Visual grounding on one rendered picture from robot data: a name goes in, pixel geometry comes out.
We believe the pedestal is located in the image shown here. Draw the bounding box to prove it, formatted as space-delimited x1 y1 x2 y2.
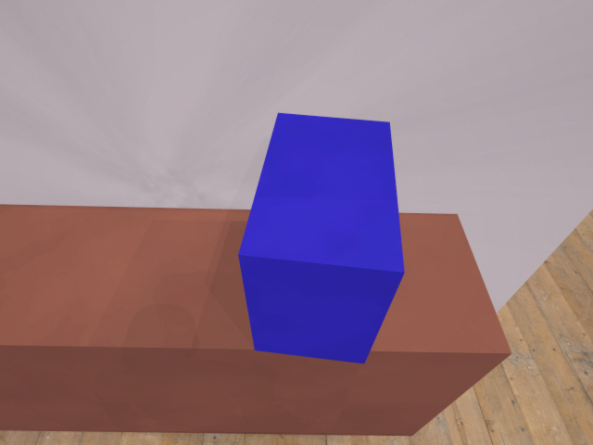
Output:
0 204 511 436

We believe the carton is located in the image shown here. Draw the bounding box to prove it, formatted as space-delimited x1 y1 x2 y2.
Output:
238 113 405 363

